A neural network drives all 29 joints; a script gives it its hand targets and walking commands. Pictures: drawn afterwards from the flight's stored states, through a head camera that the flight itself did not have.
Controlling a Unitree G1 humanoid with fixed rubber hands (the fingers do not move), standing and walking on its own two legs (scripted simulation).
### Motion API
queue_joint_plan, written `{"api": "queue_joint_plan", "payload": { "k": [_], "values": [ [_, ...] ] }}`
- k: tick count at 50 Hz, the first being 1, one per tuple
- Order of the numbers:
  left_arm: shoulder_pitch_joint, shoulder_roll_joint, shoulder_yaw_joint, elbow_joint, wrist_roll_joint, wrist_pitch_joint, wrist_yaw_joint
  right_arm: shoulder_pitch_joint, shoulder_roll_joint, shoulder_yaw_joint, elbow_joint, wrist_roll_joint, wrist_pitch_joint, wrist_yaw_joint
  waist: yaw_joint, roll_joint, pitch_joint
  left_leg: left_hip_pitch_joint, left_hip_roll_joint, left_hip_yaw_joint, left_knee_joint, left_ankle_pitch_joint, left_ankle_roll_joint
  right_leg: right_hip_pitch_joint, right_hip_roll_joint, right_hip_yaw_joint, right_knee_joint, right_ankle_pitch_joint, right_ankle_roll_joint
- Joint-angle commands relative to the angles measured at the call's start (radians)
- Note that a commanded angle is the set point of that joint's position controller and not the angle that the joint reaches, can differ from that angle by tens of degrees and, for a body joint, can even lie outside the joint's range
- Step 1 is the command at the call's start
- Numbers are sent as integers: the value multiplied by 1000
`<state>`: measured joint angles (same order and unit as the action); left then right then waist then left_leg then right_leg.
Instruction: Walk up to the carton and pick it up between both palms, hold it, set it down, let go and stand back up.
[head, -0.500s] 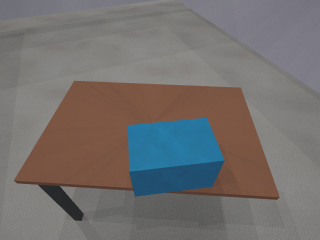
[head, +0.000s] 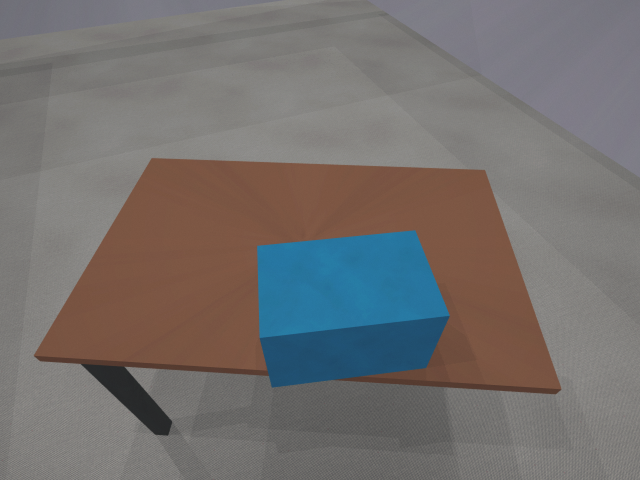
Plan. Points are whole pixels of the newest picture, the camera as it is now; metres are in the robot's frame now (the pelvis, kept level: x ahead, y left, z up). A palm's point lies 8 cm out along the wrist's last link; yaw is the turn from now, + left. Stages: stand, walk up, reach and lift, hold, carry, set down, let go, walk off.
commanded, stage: stand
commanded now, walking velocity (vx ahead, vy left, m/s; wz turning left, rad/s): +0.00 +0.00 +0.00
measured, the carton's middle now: (343, 308) +0.42 -0.03 -0.11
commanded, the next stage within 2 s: none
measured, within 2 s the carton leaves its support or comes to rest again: neither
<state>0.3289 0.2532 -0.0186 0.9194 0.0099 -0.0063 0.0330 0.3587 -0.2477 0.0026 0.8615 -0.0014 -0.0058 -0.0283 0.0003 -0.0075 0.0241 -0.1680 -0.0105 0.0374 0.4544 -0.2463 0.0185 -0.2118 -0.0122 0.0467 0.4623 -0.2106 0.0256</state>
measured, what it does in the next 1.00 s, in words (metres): stands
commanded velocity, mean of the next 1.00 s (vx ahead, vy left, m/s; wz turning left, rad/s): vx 0.00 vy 0.00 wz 0.00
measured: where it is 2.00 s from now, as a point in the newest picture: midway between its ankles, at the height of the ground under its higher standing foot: outside the picture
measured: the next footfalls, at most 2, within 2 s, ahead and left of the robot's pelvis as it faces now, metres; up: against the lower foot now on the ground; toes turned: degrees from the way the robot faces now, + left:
none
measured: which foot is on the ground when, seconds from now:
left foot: down 0.00-1.00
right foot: down 0.00-1.00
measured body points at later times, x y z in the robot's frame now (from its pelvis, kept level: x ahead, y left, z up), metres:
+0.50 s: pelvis +0.01 +0.00 +0.00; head +0.01 +0.00 +0.45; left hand +0.03 +0.25 -0.14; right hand +0.03 -0.26 -0.14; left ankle +0.00 +0.11 -0.74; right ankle +0.03 -0.13 -0.74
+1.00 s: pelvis +0.02 -0.01 +0.00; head +0.02 +0.00 +0.45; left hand +0.04 +0.24 -0.15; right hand +0.03 -0.26 -0.14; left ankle +0.00 +0.11 -0.74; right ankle +0.03 -0.14 -0.74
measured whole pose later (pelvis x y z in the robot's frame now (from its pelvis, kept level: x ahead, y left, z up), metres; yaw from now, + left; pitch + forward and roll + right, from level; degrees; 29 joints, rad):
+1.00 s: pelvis +0.02 -0.01 +0.00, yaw +0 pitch -1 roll +0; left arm 0.31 0.22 -0.02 0.99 0.00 -0.01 0.04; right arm 0.35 -0.21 0.01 0.96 0.00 -0.01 -0.04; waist 0.00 -0.01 0.02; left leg -0.15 0.00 0.02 0.43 -0.26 0.00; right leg -0.19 0.00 0.04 0.43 -0.22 0.01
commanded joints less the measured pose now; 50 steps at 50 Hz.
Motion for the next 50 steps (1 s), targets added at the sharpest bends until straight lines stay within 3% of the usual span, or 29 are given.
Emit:
{"api": "queue_joint_plan", "payload": {
  "k": [1, 25, 38, 50],
  "values": [
    [44, 113, 28, -35, 0, -10, 5, 48, -122, -31, -34, 0, -11, -5, -1, 6, 65, -61, 99, -120, -128, -28, 0, -33, -63, 74, -92, 18, -21],
    [58, 87, 21, 8, -5, -10, 10, 63, -96, -23, 27, 0, -10, -11, -1, 4, 69, -58, 109, -113, -129, -2, -1, -36, -66, 72, -106, 27, -26],
    [48, 80, 18, 32, -8, -15, 14, 64, -82, -17, 57, 1, -15, -14, -1, 16, 42, -19, 115, -108, -113, 106, -5, -11, -75, 65, -103, 110, -28],
    [36, 73, 18, 51, -10, -13, 16, 66, -74, -15, 83, 1, -14, -19, -2, 17, 43, -12, 117, -105, -114, 127, -8, 3, -77, 60, -107, 128, -29]
  ]
}}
